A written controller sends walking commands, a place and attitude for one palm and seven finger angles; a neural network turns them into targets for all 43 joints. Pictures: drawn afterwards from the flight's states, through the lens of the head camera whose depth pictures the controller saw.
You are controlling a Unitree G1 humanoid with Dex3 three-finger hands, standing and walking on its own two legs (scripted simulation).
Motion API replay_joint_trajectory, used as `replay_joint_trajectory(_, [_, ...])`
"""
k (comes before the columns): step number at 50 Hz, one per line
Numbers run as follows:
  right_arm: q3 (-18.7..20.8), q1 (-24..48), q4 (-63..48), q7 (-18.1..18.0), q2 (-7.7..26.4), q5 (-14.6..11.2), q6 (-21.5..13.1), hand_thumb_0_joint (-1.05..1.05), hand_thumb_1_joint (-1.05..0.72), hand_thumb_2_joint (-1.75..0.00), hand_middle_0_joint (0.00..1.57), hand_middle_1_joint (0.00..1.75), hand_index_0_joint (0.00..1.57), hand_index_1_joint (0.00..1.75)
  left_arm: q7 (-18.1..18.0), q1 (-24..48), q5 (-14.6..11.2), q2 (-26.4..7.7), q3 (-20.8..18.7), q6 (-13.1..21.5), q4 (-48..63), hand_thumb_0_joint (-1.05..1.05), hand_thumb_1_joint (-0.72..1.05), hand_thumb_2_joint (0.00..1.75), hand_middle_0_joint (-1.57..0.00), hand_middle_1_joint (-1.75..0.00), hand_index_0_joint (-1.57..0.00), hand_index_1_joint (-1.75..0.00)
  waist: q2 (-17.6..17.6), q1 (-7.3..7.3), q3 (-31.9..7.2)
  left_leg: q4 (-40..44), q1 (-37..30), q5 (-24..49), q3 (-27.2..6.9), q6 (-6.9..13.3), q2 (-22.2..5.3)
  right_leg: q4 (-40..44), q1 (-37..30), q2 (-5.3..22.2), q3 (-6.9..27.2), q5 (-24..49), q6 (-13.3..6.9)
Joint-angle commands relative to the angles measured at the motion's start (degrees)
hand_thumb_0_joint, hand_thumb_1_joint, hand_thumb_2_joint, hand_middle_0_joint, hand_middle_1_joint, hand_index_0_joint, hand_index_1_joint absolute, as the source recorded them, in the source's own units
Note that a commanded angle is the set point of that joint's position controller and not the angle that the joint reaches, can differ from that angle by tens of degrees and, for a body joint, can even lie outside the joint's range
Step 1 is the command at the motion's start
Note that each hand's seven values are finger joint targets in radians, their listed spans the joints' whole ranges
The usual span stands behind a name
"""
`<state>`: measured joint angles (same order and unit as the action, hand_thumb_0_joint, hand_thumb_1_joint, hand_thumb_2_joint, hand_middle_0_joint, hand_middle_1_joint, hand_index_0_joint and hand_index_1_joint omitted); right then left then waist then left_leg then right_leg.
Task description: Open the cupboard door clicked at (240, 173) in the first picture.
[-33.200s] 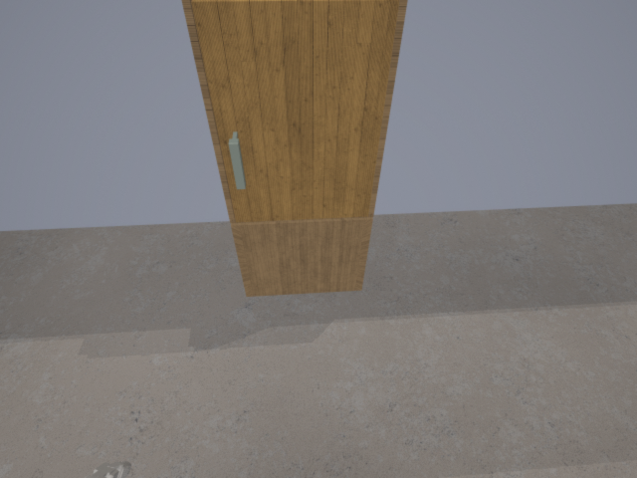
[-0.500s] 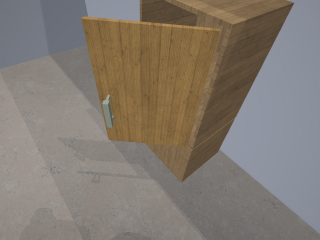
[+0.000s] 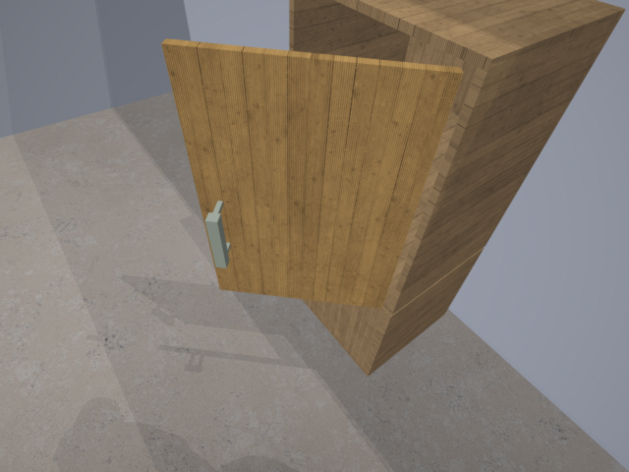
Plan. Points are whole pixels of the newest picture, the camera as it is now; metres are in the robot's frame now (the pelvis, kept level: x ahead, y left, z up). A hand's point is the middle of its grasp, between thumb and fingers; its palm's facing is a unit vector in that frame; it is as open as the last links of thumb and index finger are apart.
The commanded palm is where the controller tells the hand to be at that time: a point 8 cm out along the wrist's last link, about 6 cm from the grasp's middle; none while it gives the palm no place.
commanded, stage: come to a stop and stand still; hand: left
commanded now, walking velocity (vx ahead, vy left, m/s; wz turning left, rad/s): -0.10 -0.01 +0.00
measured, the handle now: (220, 234) +0.55 +0.22 -0.10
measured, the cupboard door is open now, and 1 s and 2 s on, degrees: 46 46 46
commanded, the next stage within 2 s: look again from close up in 0.70 s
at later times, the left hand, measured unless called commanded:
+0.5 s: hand out of the picture -0.01 +0.20 -0.17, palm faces +0.03 -0.98 -0.20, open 7.4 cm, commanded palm none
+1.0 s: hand out of the picture +0.06 +0.20 -0.16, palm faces -0.01 -0.98 -0.20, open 7.4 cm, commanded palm none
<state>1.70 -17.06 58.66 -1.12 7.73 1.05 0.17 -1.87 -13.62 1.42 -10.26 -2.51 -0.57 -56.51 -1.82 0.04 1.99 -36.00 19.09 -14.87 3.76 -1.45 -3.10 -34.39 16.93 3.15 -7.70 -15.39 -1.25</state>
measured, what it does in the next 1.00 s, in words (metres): steps on the spot: left foot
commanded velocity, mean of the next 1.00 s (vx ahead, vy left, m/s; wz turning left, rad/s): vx -0.01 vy -0.01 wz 0.00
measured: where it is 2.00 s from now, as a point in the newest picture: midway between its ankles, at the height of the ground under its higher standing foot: outside the picture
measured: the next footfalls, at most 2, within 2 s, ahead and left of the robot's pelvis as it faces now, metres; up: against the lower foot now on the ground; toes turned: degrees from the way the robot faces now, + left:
left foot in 0.02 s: +0.07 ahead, +0.12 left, +0.00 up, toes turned +1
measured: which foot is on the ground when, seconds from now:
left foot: up 0.00-0.00, down 0.02-1.00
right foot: down 0.00-1.00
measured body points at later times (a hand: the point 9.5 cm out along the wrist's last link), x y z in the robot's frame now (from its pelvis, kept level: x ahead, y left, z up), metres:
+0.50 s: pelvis +0.00 +0.02 +0.00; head -0.02 +0.02 +0.45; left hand -0.01 +0.25 -0.15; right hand +0.05 -0.21 -0.15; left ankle +0.05 +0.13 -0.73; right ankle +0.03 -0.11 -0.73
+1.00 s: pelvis +0.04 +0.02 +0.01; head +0.05 +0.02 +0.46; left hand +0.06 +0.25 -0.14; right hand +0.05 -0.21 -0.15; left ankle +0.05 +0.13 -0.73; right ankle +0.03 -0.10 -0.73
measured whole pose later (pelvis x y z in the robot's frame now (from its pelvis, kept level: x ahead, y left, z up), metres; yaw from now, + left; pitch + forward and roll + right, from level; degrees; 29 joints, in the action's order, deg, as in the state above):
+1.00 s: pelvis +0.04 +0.02 +0.01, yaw +0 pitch +0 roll +0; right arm -0.6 -16.1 61.3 -0.4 9.6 1.1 -0.9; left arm -1.6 -15.8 0.9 -9.9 0.8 1.1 -59.8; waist -0.5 0.2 1.4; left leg -26.7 13.7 -12.9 4.6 1.0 -0.3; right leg -28.4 13.2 2.0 -1.4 -15.1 0.6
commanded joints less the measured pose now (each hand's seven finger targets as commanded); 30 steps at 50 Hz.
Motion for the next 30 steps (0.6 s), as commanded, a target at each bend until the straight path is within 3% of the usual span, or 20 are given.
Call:
replay_joint_trajectory(1, [1.2,-5.8,-2.0,-0.4,7.7,0.3,-0.8,0.0,-0.9,-0.9,0.2,0.3,0.2,0.3,0.3,-4.4,-0.8,-2.2,-0.8,-0.7,4.0,0.0,0.9,0.9,-0.2,-0.3,-0.2,-0.3,15.8,-0.94,0.8,17.9,-0.5,15.7,-14.6,7.2,-13.0,-1.3,3.5,0.5,2.1,-7.7,0.9])
replay_joint_trajectory(2, [1.3,-2.3,-3.4,-0.7,8.9,0.6,-0.7,0.0,-0.9,-0.9,0.2,0.3,0.2,0.3,0.3,-4.5,-0.8,-2.3,-0.7,-0.5,3.8,0.0,0.9,0.9,-0.2,-0.3,-0.2,-0.3,11.5,-1.63,0.4,19.2,5.3,13.5,-16.3,9.6,-14.7,-4.0,-1.9,-0.2,3.2,-9.3,0.9])
replay_joint_trajectory(3, [1.2,0.7,-3.9,-0.8,8.2,0.5,-1.0,0.0,-0.9,-0.9,0.2,0.3,0.2,0.3,0.3,-4.9,-0.5,-1.4,-0.5,-0.7,2.9,0.0,0.9,0.9,-0.2,-0.3,-0.2,-0.3,10.6,-2.23,0.6,19.9,6.1,12.0,-14.9,9.5,-13.0,-5.0,-3.7,0.0,3.5,-7.7,0.7])
replay_joint_trajectory(4, [1.1,2.3,-4.2,-0.9,8.1,0.3,-1.1,0.0,-0.9,-0.9,0.2,0.3,0.2,0.3,0.4,-5.8,-0.4,-1.1,-0.2,-0.7,2.0,0.0,0.9,0.9,-0.2,-0.3,-0.2,-0.3,11.4,-2.46,0.5,19.7,5.0,11.4,-13.3,9.1,-11.7,-4.7,-3.9,0.3,3.9,-6.6,0.7])
replay_joint_trajectory(7, [1.0,3.0,-4.2,-1.0,7.7,0.0,-1.1,0.0,-0.9,-0.9,0.2,0.3,0.2,0.3,0.5,-8.3,-0.3,-1.8,0.2,-0.1,0.7,0.0,0.9,0.9,-0.2,-0.3,-0.2,-0.3,9.0,-2.48,-2.6,15.4,-0.2,13.6,-9.5,7.4,-8.5,2.8,-4.5,0.5,5.7,1.1,0.8])
replay_joint_trajectory(10, [1.0,2.3,-4.1,-0.6,6.1,-0.5,-0.7,0.0,-0.9,-0.9,0.2,0.3,0.2,0.3,0.4,-7.2,-0.2,-3.8,0.4,0.6,0.5,0.0,0.9,0.9,-0.2,-0.3,-0.2,-0.3,2.8,-0.86,-3.5,12.6,-2.7,3.4,-5.9,4.1,-3.7,9.4,-3.2,3.2,10.6,5.7,-0.2])
replay_joint_trajectory(12, [0.9,1.9,-3.7,-0.2,5.8,-0.4,0.1,0.0,-0.9,-0.9,0.2,0.3,0.2,0.3,0.5,-5.8,-0.2,-4.5,0.6,0.7,0.7,0.0,0.9,0.9,-0.2,-0.3,-0.2,-0.3,-1.2,0.19,-1.1,11.5,-3.2,-3.9,-4.5,2.7,-1.8,13.4,1.6,5.1,12.5,-3.5,-1.1])
replay_joint_trajectory(14, [0.7,0.8,-2.8,0.0,5.4,-0.3,0.4,0.0,-0.9,-0.9,0.2,0.3,0.2,0.3,0.4,-5.2,-0.2,-4.7,0.8,0.7,0.4,0.0,0.9,0.9,-0.2,-0.3,-0.2,-0.3,-3.3,0.91,0.6,10.8,-5.3,-4.1,-3.7,2.3,-1.1,16.5,5.9,5.7,13.4,-11.2,-1.4])
replay_joint_trajectory(16, [0.4,0.1,-2.0,0.1,5.3,-0.2,0.3,0.0,-0.9,-0.9,0.2,0.3,0.2,0.3,0.4,-5.5,-0.2,-4.6,1.0,0.6,0.0,0.0,0.9,0.9,-0.2,-0.3,-0.2,-0.3,-1.3,1.0,1.7,12.5,-5.4,-4.8,-4.2,2.4,-1.5,17.0,6.9,4.6,12.4,-13.2,-0.8])
replay_joint_trajectory(17, [1.7,4.2,-5.1,0.5,10.1,-0.4,0.6,0.0,-0.9,-0.9,0.2,0.3,0.2,0.3,-1.5,-10.6,0.7,-6.4,0.9,1.0,-1.3,0.0,0.9,0.9,-0.2,-0.3,-0.2,-0.3,2.0,-0.96,0.8,0.8,-5.3,-4.5,0.3,0.1,-0.5,17.7,4.6,6.2,14.6,-5.3,-0.6])
replay_joint_trajectory(18, [0.8,1.6,-6.6,1.1,5.4,-0.2,0.7,0.0,-0.9,-0.9,0.2,0.3,0.2,0.3,-1.3,-5.5,0.3,-9.6,0.6,1.4,1.5,0.0,0.9,0.9,-0.2,-0.3,-0.2,-0.3,-0.5,2.31,-2.0,-1.5,-4.9,-7.0,0.0,0.5,1.6,19.2,7.5,9.4,17.8,-19.1,-3.0])
replay_joint_trajectory(19, [0.8,0.1,-6.1,1.2,5.4,0.1,0.6,0.0,-0.9,-0.9,0.2,0.3,0.2,0.3,-1.1,-4.1,0.2,-9.6,-0.1,1.5,2.7,0.0,0.9,0.9,-0.2,-0.3,-0.2,-0.3,1.6,2.6,-1.2,-1.0,-6.8,-5.6,0.1,1.1,1.5,19.3,11.1,10.0,17.3,-22.4,-4.2])
replay_joint_trajectory(20, [0.5,-1.4,-6.0,1.4,5.0,0.1,0.3,0.0,-0.9,-0.9,0.2,0.3,0.2,0.3,-1.1,-2.9,0.3,-9.3,0.1,1.8,3.0,0.0,0.9,0.9,-0.2,-0.3,-0.2,-0.3,3.0,3.41,-1.0,2.9,-8.1,-3.8,-0.2,1.3,0.8,16.9,10.7,8.2,13.7,-19.0,-3.9])
replay_joint_trajectory(22, [0.4,-1.9,-6.2,1.2,6.4,-0.1,-0.7,0.0,-0.9,-0.9,0.2,0.3,0.2,0.3,-0.7,-4.6,0.0,-6.9,0.6,2.0,2.3,0.0,0.9,0.9,-0.2,-0.3,-0.2,-0.3,5.3,2.59,0.5,9.9,-5.4,-3.5,-5.0,2.4,-1.1,10.6,8.7,3.4,10.0,-12.9,-1.9])
replay_joint_trajectory(24, [0.7,0.2,-7.3,0.9,8.4,0.2,-0.5,0.0,-0.9,-0.9,0.2,0.3,0.2,0.3,-0.5,-6.9,0.1,-4.8,0.9,1.2,2.0,0.0,0.9,0.9,-0.2,-0.3,-0.2,-0.3,4.9,0.56,5.1,17.8,4.9,-16.9,-10.0,4.0,-4.3,8.8,4.3,0.5,7.6,-13.9,-0.7])
replay_joint_trajectory(25, [0.7,0.8,-7.4,0.9,8.8,0.4,-0.7,0.0,-0.9,-0.9,0.2,0.3,0.2,0.3,-0.5,-7.6,0.4,-4.6,0.9,1.0,1.8,0.0,0.9,0.9,-0.2,-0.3,-0.2,-0.3,7.9,-0.15,6.8,20.6,8.7,-19.4,-11.3,4.6,-4.4,6.8,1.4,-0.1,6.1,-10.7,-0.4])
replay_joint_trajectory(27, [0.6,1.9,-7.5,0.8,9.6,0.3,-0.8,0.0,-0.9,-0.9,0.2,0.3,0.2,0.3,-0.2,-9.8,0.4,-4.2,1.0,1.0,1.0,0.0,0.9,0.9,-0.2,-0.3,-0.2,-0.3,4.8,-1.39,7.0,21.8,10.7,-20.7,-11.9,5.0,-4.4,5.5,-1.5,-0.7,6.0,-7.1,-0.2])
replay_joint_trajectory(30, [0.2,0.5,-6.3,0.7,8.7,0.3,-1.1,0.0,-0.9,-0.9,0.2,0.3,0.2,0.3,0.0,-9.4,0.1,-4.6,1.1,1.5,1.1,0.0,0.9,0.9,-0.2,-0.3,-0.2,-0.3,3.2,-1.17,4.2,20.2,6.5,-15.4,-9.9,4.6,-3.1,8.5,-1.9,0.6,8.6,-6.9,-0.8])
